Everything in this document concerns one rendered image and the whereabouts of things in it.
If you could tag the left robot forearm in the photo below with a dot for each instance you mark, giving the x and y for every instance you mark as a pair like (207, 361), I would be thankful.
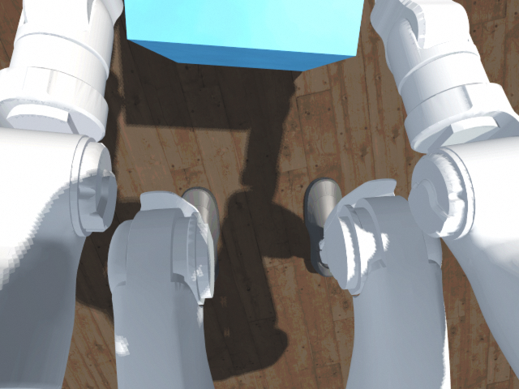
(59, 67)

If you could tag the right robot upper arm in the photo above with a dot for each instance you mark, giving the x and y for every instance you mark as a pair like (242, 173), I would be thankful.
(468, 194)

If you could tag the carton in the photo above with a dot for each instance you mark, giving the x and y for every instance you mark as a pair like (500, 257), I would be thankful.
(291, 35)

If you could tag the robot right foot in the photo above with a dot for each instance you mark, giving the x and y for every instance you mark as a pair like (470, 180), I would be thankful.
(322, 195)

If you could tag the right robot thigh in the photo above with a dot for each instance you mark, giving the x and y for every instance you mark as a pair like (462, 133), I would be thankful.
(400, 330)

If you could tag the left robot upper arm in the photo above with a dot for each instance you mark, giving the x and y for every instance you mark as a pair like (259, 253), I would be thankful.
(55, 190)

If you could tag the right robot forearm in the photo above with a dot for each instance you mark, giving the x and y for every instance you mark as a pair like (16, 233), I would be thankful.
(447, 96)

